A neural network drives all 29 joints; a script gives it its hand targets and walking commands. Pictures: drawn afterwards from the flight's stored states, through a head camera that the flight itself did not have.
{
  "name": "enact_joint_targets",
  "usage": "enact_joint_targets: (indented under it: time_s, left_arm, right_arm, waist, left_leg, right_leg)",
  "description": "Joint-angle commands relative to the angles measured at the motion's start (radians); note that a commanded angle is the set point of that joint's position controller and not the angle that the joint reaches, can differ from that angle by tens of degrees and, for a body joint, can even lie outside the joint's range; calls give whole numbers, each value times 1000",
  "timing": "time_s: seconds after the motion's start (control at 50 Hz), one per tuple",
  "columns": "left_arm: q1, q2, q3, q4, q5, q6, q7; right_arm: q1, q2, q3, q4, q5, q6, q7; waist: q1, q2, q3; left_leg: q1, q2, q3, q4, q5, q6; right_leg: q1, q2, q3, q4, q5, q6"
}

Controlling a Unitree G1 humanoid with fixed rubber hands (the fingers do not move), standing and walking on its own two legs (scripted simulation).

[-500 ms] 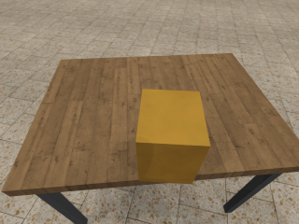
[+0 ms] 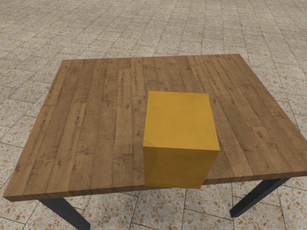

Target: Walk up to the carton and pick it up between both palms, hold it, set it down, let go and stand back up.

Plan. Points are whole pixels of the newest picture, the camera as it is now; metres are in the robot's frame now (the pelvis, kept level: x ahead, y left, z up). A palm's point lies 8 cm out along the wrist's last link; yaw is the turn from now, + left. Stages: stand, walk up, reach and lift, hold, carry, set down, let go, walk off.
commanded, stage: walk up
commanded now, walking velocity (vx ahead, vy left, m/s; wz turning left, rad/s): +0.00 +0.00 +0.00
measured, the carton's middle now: (175, 141) +0.35 -0.05 +0.03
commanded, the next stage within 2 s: none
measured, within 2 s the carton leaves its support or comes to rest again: neither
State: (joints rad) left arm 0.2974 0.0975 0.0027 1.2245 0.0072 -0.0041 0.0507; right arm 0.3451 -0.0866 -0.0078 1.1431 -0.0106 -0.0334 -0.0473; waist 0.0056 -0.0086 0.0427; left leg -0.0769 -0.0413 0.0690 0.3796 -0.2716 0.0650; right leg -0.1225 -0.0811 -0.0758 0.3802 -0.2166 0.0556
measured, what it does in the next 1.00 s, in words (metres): lifts its left foot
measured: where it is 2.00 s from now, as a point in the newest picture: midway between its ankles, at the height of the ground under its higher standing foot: outside the picture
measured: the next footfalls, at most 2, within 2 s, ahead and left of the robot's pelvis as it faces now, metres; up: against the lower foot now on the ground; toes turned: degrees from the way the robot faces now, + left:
left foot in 1.24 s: -0.03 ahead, +0.21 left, +0.00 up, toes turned +3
right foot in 1.62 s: -0.04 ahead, +0.01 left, +0.00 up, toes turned -3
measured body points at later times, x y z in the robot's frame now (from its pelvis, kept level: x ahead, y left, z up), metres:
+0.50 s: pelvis -0.02 -0.01 -0.01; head +0.00 -0.01 +0.44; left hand -0.03 +0.21 -0.17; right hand -0.04 -0.22 -0.17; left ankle -0.04 +0.07 -0.74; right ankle -0.01 -0.14 -0.74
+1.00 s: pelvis -0.04 -0.02 +0.00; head +0.01 -0.04 +0.45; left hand -0.07 +0.20 -0.15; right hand -0.06 -0.25 -0.17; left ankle -0.06 +0.08 -0.68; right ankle -0.01 -0.14 -0.74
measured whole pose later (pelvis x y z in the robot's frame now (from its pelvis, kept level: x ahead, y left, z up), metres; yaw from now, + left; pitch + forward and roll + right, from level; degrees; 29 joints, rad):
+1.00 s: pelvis -0.04 -0.02 +0.00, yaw +0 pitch -1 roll +1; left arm 0.30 0.09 0.04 1.10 0.03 -0.01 0.07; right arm 0.30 -0.18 -0.06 1.11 -0.02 0.05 -0.03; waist 0.05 0.03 0.11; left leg -0.39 -0.01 0.09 0.98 -0.54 -0.04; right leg -0.24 -0.09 -0.12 0.46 -0.20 -0.01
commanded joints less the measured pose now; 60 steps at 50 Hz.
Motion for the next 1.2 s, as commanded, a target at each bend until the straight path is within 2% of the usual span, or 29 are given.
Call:
enact_joint_targets:
  time_s: [0.0, 0.02, 0.12, 0.24, 0.26, 0.28, 0.32, 0.34, 0.36, 0.38, 0.4, 0.42, 0.46, 0.48, 0.52, 0.72, 0.82, 0.84, 0.86, 0.88, 0.9, 0.94, 0.96, 0.98, 1.02, 1.06, 1.1, 1.16, 1.18]
  left_arm:
    - [86, 64, 9, 2, -3, -2, 2]
    - [79, 64, 10, -5, -2, -1, 2]
    - [82, 62, 11, 2, -2, 0, 3]
    - [78, 73, 10, -3, -4, 1, 3]
    - [12, 158, 44, -53, -4, 7, 14]
    - [54, 139, 39, -57, -13, 7, 20]
    - [72, 90, 30, -61, -11, 16, 24]
    - [60, 81, 33, -75, -5, 25, 25]
    - [72, 6, 5, -56, 0, 36, 13]
    - [46, 21, 10, -64, 9, 44, 5]
    - [32, 35, 16, -72, 17, 46, -3]
    - [73, 21, 13, -63, 22, 43, -9]
    - [114, 51, 4, -45, 17, 18, -2]
    - [101, 57, 11, -44, 21, 9, -3]
    - [83, 80, 9, -44, 15, 1, -2]
    - [109, 62, 10, -48, 4, -11, -10]
    - [125, 56, 11, -45, 5, -19, -13]
    - [130, 229, 69, -124, 37, -17, 12]
    - [235, 281, 80, -96, 34, -10, 28]
    - [275, 263, 76, -79, 24, -4, 42]
    - [259, 271, 86, -96, 18, -1, 48]
    - [167, 254, 105, -140, 22, 7, 47]
    - [121, 206, 93, -142, 37, 13, 38]
    - [53, 185, 92, -161, 38, 22, 33]
    - [10, 163, 84, -175, 42, 17, 22]
    - [-9, 162, 83, -179, 40, 6, 16]
    - [9, 200, 91, -181, 44, 0, 12]
    - [62, 288, 119, -173, 59, 16, 4]
    - [68, 204, 88, -120, 13, 29, -3]
  right_arm:
    - [106, -68, -10, -10, 2, -5, -3]
    - [110, -70, -11, -5, -3, -5, -4]
    - [118, -66, -12, -8, -2, -7, -4]
    - [119, -72, -13, 6, 0, -7, -6]
    - [61, -177, -51, -45, 7, -1, -17]
    - [74, -183, -57, -49, 5, 1, -22]
    - [100, -182, -62, -60, 1, 9, -24]
    - [108, -177, -67, -73, -2, 15, -24]
    - [161, -102, -40, -48, -12, 15, -14]
    - [98, -86, -37, -52, -13, 26, -14]
    - [38, -98, -39, -66, -15, 35, -14]
    - [-33, -98, -37, -75, -16, 35, -11]
    - [-19, -68, -29, -80, -10, 23, -3]
    - [18, -52, -23, -65, 4, 18, 5]
    - [71, -48, -16, -48, 7, 23, 9]
    - [98, -56, -3, 5, 3, 9, 13]
    - [95, -51, 2, 12, 5, 4, 9]
    - [9, -270, -76, -15, 13, 39, -1]
    - [23, -226, -73, -41, 7, 60, -1]
    - [45, -197, -73, -41, -7, 81, 1]
    - [50, -164, -70, -56, -9, 92, 6]
    - [-15, -100, -61, -92, -26, 96, 23]
    - [-13, -67, -49, -95, -39, 86, 39]
    - [-28, -81, -56, -120, -44, 86, 48]
    - [-32, -106, -66, -139, -46, 84, 59]
    - [-37, -116, -63, -149, -28, 81, 52]
    - [-43, -130, -60, -158, -8, 83, 41]
    - [-42, -167, -64, -170, 6, 82, 27]
    - [53, -97, -43, -151, 13, 42, 32]
  waist:
    - [0, 8, 64]
    - [0, 35, 60]
    - [-1, 8, 48]
    - [0, 25, 70]
    - [4, 19, 180]
    - [4, 57, 101]
    - [-16, 97, 38]
    - [-28, 120, 16]
    - [-49, 119, -97]
    - [-23, 115, -8]
    - [-4, 127, 53]
    - [32, 120, 83]
    - [31, 29, 45]
    - [7, -58, 70]
    - [-23, -127, 69]
    - [-8, 26, 92]
    - [-3, 35, 69]
    - [83, 172, 178]
    - [94, -9, 70]
    - [72, -19, 43]
    - [63, -44, -31]
    - [61, -96, -71]
    - [26, -129, -98]
    - [8, -223, -43]
    - [-1, -281, -21]
    - [-3, -261, -24]
    - [11, -251, -27]
    - [42, -309, -22]
    - [-59, -328, -97]
  left_leg:
    - [-63, 149, -111, -103, 272, -3]
    - [-62, 150, -109, -104, 289, -6]
    - [-61, 153, -117, -104, 311, -3]
    - [-70, 154, -111, -100, 319, -1]
    - [-125, 201, -96, 29, 756, -10]
    - [-68, 229, -96, 66, 938, 10]
    - [-3, 278, -115, 87, 1072, 42]
    - [-9, 318, -142, 69, 1038, 84]
    - [-81, 309, -201, -90, 272, 111]
    - [-211, 275, -234, -189, -168, 102]
    - [-343, 249, -249, -243, -338, 91]
    - [-364, 222, -208, -230, -290, 75]
    - [-278, 142, -108, -106, 37, 32]
    - [-234, 117, -96, -67, 106, 9]
    - [-87, 133, -99, -75, 102, 3]
    - [-125, 138, -101, -103, 90, -21]
    - [-113, 145, -100, -94, 104, -26]
    - [-357, 102, 7, 192, 127, -87]
    - [-453, 53, 45, 416, -254, -106]
    - [-435, 85, -8, 625, -377, -106]
    - [-404, 83, -34, 746, -388, -108]
    - [-373, 97, -106, 872, -295, -107]
    - [-348, 132, -135, 790, -139, -90]
    - [-351, 107, -99, 786, -93, -100]
    - [-375, 95, -76, 761, -17, -114]
    - [-419, 106, -69, 582, -44, -128]
    - [-372, 121, -58, 427, -135, -135]
    - [-222, 120, -29, 171, -174, -119]
    - [-14, 108, -51, -72, 29, -95]
  right_leg:
    - [-21, -55, 45, -39, 133, -49]
    - [-14, -55, 41, -33, 135, -50]
    - [-3, -57, 44, -29, 140, -49]
    - [-5, -54, 28, -26, 129, -39]
    - [-108, -64, 6, 103, 318, -26]
    - [-122, -52, -23, 154, 232, -17]
    - [-180, -7, -58, 226, -1, -4]
    - [-211, 8, -58, 311, -122, -4]
    - [-83, -5, -11, 266, -260, -27]
    - [-64, -15, 8, 227, -224, -32]
    - [-15, -7, 7, 205, -173, -39]
    - [19, -17, 12, 133, -98, -42]
    - [63, -69, 49, 11, 140, -58]
    - [3, -72, 68, -1, 200, -63]
    - [-100, -71, 75, -40, 126, -69]
    - [-30, -58, 72, -102, 53, -79]
    - [-19, -53, 65, -99, 84, -85]
    - [47, -263, 202, 20, 584, -128]
    - [149, -441, 367, 18, 968, -242]
    - [99, -530, 402, 12, 1016, -323]
    - [59, -547, 377, -3, 935, -359]
    - [-78, -423, 241, -62, 554, -318]
    - [-146, -307, 199, -159, -135, -215]
    - [-225, -255, 182, -201, -265, -141]
    - [-201, -212, 128, -169, -133, -133]
    - [-100, -214, 90, -106, 25, -153]
    - [-88, -243, 106, -93, 107, -171]
    - [-128, -264, 152, -48, 246, -174]
    - [-160, -79, 28, 54, 121, -146]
